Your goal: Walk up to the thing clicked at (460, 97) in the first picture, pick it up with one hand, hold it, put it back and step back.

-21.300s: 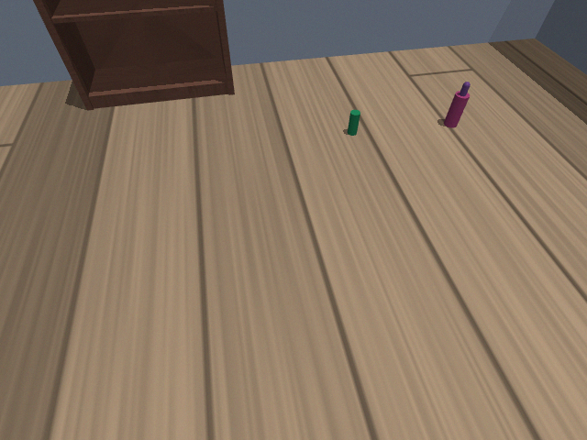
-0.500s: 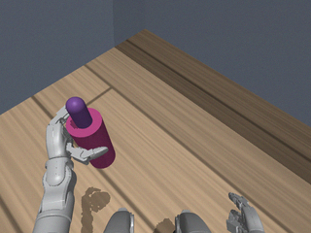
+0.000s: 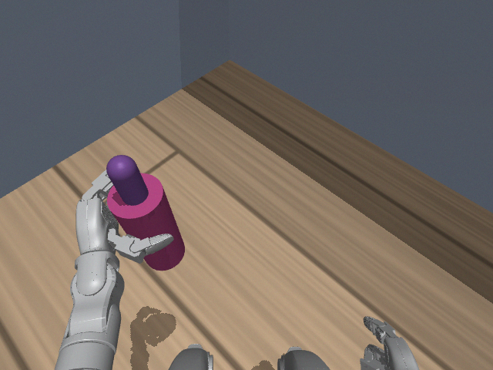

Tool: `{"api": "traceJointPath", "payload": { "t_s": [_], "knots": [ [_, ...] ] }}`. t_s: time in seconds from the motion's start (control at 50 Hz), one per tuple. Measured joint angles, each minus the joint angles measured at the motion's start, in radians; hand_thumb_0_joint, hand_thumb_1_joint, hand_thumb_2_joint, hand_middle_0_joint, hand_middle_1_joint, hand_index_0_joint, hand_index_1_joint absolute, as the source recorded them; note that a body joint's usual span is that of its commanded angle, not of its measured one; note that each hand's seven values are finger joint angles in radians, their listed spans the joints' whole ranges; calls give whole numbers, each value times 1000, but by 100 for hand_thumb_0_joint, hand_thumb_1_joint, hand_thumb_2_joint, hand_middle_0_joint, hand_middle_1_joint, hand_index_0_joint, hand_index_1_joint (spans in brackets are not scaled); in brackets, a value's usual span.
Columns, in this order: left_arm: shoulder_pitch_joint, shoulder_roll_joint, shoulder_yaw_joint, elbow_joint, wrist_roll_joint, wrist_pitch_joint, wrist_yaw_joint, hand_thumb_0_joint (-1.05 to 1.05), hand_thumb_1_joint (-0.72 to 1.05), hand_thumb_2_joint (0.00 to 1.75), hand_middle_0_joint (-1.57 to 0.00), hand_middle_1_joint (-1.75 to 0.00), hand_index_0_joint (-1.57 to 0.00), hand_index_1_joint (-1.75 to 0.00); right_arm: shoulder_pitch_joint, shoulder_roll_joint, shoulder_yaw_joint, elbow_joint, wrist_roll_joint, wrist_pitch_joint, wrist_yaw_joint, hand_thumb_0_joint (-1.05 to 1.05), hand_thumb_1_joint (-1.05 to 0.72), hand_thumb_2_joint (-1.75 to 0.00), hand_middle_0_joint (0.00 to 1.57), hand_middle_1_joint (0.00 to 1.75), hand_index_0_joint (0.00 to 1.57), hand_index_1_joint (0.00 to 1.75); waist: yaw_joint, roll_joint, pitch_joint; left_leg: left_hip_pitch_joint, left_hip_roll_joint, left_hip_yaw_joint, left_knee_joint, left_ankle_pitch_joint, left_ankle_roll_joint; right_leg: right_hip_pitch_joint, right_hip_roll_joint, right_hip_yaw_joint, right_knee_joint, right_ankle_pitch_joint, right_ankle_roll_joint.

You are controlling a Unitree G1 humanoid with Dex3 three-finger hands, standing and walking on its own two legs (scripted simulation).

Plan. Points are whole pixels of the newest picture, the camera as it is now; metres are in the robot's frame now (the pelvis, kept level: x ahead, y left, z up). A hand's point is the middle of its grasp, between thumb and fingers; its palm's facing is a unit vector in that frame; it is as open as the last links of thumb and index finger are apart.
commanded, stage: hold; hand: left
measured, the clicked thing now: (146, 216) +0.33 +0.16 +0.05
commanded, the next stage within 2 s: none
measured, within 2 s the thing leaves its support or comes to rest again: neither
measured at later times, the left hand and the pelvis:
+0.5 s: hand (133, 214) +0.33 +0.17 +0.07, palm faces +0.20 -0.98 +0.00, open 11.1 cm; pelvis -0.01 +0.00 +0.01, yaw +0 degrees
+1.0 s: hand (139, 215) +0.33 +0.16 +0.07, palm faces +0.19 -0.98 +0.00, open 11.1 cm; pelvis -0.01 +0.00 +0.01, yaw +0 degrees
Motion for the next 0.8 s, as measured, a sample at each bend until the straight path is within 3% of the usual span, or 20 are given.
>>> {"api": "traceJointPath", "payload": {
  "t_s": [0.8],
  "knots": [
    [14, -20, -21, -3, 5, 11, 14, 2, -61, 87, -80, -114, -77, -114, -7, 3, 4, 8, 3, -15, -1, 1, -91, -90, 20, 30, 20, 30, 6, 2, 28, 98, -5, 7, -89, 48, 0, 92, -3, 5, -79, 44, 0]
  ]
}}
